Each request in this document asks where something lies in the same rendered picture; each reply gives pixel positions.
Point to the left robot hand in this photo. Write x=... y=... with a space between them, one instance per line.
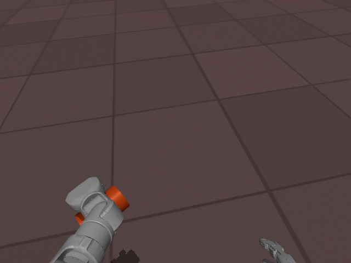
x=75 y=197

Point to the can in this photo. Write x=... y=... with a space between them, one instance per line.
x=114 y=194

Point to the left robot arm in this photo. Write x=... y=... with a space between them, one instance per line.
x=88 y=245

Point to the right robot hand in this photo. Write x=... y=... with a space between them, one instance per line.
x=276 y=251

